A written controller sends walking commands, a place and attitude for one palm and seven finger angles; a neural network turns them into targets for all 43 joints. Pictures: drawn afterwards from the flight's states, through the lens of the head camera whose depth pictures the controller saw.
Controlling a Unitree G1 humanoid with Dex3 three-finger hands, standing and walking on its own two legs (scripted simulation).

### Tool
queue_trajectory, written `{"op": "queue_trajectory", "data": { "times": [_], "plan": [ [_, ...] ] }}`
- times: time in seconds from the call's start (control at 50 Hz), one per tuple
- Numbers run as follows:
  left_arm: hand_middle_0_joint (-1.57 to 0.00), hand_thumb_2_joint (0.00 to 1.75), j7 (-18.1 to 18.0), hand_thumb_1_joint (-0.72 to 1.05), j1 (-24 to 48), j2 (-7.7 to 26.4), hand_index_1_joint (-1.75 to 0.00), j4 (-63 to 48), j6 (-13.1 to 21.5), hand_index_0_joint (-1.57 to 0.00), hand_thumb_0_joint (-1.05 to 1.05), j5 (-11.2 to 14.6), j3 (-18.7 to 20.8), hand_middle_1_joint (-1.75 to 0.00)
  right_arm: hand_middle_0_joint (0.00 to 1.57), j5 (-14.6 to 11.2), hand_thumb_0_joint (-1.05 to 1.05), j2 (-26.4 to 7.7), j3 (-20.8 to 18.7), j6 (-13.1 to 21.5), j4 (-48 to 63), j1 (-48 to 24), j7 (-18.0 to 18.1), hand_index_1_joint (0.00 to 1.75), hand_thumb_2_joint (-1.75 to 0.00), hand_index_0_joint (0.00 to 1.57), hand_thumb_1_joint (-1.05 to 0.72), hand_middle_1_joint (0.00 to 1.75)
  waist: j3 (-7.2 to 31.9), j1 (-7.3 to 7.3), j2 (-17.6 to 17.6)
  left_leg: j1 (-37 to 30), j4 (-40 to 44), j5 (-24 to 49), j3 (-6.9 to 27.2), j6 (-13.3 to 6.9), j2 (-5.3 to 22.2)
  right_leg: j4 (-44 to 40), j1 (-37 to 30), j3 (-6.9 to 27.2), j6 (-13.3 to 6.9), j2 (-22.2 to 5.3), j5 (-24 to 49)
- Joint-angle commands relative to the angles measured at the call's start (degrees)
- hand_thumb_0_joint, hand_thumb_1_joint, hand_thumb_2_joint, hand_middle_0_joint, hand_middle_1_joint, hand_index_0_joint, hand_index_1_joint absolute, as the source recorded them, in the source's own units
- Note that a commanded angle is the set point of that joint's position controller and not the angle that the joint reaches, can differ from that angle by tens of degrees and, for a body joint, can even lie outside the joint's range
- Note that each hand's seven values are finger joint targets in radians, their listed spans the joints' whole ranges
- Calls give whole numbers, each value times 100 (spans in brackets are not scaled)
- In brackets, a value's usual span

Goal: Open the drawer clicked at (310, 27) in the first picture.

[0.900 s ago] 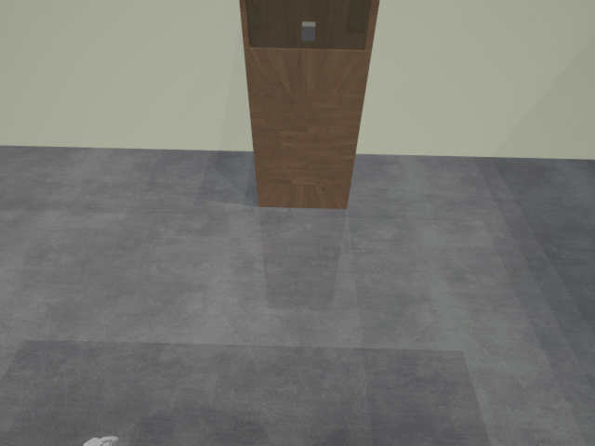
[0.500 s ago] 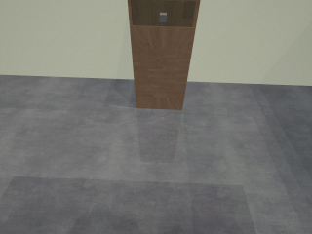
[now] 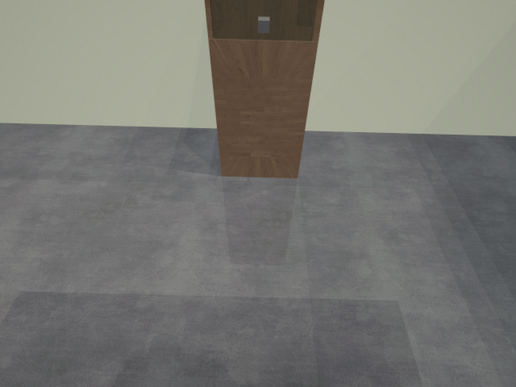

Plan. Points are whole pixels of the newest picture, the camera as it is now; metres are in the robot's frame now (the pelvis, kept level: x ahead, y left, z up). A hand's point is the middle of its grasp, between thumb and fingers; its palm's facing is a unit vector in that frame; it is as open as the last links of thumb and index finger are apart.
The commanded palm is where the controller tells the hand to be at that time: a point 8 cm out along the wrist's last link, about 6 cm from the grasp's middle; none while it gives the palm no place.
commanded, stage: look at it before walking up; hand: left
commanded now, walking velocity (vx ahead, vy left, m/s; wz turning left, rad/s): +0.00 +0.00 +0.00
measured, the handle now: (263, 22) +1.29 +0.05 +0.06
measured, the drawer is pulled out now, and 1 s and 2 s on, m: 0.00 0.00 0.00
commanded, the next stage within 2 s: walk to a spot facing it in 0.54 s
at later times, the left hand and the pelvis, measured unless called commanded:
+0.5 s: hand out of the picture +0.08 +0.25 -0.15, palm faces -0.02 -0.94 -0.33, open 7.4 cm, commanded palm none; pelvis +0.01 +0.00 +0.00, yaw +0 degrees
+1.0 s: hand out of the picture +0.08 +0.17 -0.18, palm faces -0.11 -0.97 -0.22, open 7.4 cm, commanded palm none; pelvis +0.06 -0.03 -0.02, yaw -9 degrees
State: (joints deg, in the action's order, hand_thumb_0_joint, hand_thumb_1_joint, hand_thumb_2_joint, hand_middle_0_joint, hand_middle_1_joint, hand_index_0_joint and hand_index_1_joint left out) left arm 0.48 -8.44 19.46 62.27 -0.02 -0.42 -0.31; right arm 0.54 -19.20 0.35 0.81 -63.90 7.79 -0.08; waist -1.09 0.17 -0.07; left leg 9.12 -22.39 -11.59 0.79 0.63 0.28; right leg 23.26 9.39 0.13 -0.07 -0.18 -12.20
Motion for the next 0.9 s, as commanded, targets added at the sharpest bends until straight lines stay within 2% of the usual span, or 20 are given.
{"op": "queue_trajectory", "data": {
  "times": [0.0, 0.24, 0.28, 0.34, 0.62, 0.66, 0.7, 0.72, 0.74, 0.76, 0.78, 0.8, 0.82, 0.84, 0.86, 0.88],
  "plan": [
    [-20, 90, -99, 90, 255, 1192, -30, -360, 147, -20, 0, -26, 217, -30, 20, 1, 0, -1185, -242, 123, 409, -298, 71, 30, -90, 20, -90, 30, 238, -29, -67, -5, 373, 537, 513, -227, 626, -473, 34, 598, -183, -668, 313],
    [-20, 90, -105, 90, 260, 1177, -30, -370, 152, -20, 0, -27, 218, -30, 20, -4, 0, -1187, -240, 132, 412, -376, 77, 30, -90, 20, -90, 30, 256, -42, 41, -118, 412, 748, 491, -222, 652, -465, -42, 573, -169, -665, 622],
    [-20, 90, -105, 90, 250, 1190, -30, -374, 157, -20, 0, -28, 225, -30, 20, -12, 0, -1191, -234, 132, 424, -354, 80, 30, -90, 20, -90, 30, 334, -39, -38, -149, 391, 858, 487, -222, 660, -451, -115, 565, -176, -666, 756],
    [-20, 90, -105, 90, 266, 1179, -30, -372, 149, -20, 0, -27, 222, -30, 20, -7, 0, -1194, -230, 130, 410, -384, 81, 30, -90, 20, -90, 30, 217, -41, 0, -119, 449, 783, 497, -215, 650, -485, -71, 561, -162, -659, 664],
    [-20, 90, -103, 90, 212, 1208, -30, -341, 163, -20, 0, -24, 220, -30, 20, -13, 0, -1207, -221, 117, 396, -387, 81, 30, -90, 20, -90, 30, 275, -37, -24, -226, 444, 853, 466, -199, 656, -554, -144, 569, -165, -690, 817],
    [-20, 90, -117, 90, -161, 532, -30, -185, 43, -20, 0, -21, 94, -30, 20, 37, 0, -518, -75, 27, 247, -16, 67, 30, -90, 20, -90, 30, 325, -29, -74, -286, 292, 192, 241, -77, 622, -525, -26, 635, -105, -613, 28],
    [-20, 90, -63, 90, -324, 533, -30, -232, -63, -20, 0, -64, 141, -30, 20, 69, 0, -503, -122, -34, 268, 206, 56, 30, -90, 20, -90, 30, -52, -34, -92, 30, 214, -1095, 146, -107, 595, -488, 394, 807, -175, -485, -1267],
    [-20, 90, -23, 90, -374, 536, -30, -299, -91, -20, 0, -77, 182, -30, 20, 83, 0, -552, -162, -42, 315, 251, 56, 30, -90, 20, -90, 30, -276, -27, -32, 190, 261, -1635, 183, -146, 626, -422, 644, 870, -227, -412, -1693],
    [-20, 90, 14, 90, -402, 550, -30, -398, -107, -20, 0, -89, 220, -30, 20, 90, 0, -623, -204, -43, 377, 305, 56, 30, -90, 20, -90, 30, -498, -17, 34, 314, 314, -2056, 270, -199, 692, -268, 903, 886, -256, -297, -1961],
    [-20, 90, 44, 90, -445, 501, -30, -486, -108, -20, 0, -96, 256, -30, 20, 94, 0, -692, -252, -32, 425, 398, 63, 30, -90, 20, -90, 30, -623, 11, 249, 314, 418, -2360, 409, -292, 836, 18, 1172, 810, -275, -175, -2032],
    [-20, 90, 72, 90, -503, 440, -30, -582, -85, -20, 0, -97, 275, -30, 20, 85, 0, -783, -308, -12, 467, 541, 70, 30, -90, 20, -90, 30, -602, 45, 424, 117, 552, -2606, 708, -450, 1073, 481, 1468, 650, -264, -2, -1975],
    [-20, 90, 101, 90, -540, 281, -30, -679, -47, -20, 0, -90, 288, -30, 20, 76, 0, -884, -372, 30, 499, 699, 89, 30, -90, 20, -90, 30, -570, 93, 770, -123, 802, -2696, 1110, -670, 1449, 1151, 1780, 313, -209, 182, -1656],
    [-20, 90, 121, 90, -414, 130, -30, -779, -14, -20, 0, -91, 300, -30, 20, 62, 0, -948, -436, 83, 509, 848, 105, 30, -90, 20, -90, 30, -558, 158, 997, -302, 1012, -2432, 1451, -933, 1906, 1856, 2023, -55, -136, 192, -1351],
    [-20, 90, 143, 90, -232, 36, -30, -912, 10, -20, 0, -95, 320, -30, 20, 70, 0, -910, -467, 131, 525, 953, 107, 30, -90, 20, -90, 30, -594, 218, 1087, -480, 1082, -1863, 1444, -1107, 2101, 2261, 2326, -88, -99, -16, -1566],
    [-20, 90, 165, 90, -122, 5, -30, -998, 49, -20, 0, -91, 347, -30, 20, 75, 0, -805, -469, 169, 531, 978, 109, 30, -90, 20, -90, 30, -625, 224, 986, -476, 982, -1265, 1252, -1138, 2136, 2285, 2332, -72, -86, -206, -1714],
    [-20, 90, 184, 90, -204, -47, -30, -1000, 71, -20, 0, -82, 362, -30, 20, 80, 0, -739, -465, 186, 555, 885, 111, 30, -90, 20, -90, 30, -569, 124, 870, -419, 813, -833, 970, -1080, 2123, 2128, 2139, -113, -83, -295, -1700]
  ]
}}
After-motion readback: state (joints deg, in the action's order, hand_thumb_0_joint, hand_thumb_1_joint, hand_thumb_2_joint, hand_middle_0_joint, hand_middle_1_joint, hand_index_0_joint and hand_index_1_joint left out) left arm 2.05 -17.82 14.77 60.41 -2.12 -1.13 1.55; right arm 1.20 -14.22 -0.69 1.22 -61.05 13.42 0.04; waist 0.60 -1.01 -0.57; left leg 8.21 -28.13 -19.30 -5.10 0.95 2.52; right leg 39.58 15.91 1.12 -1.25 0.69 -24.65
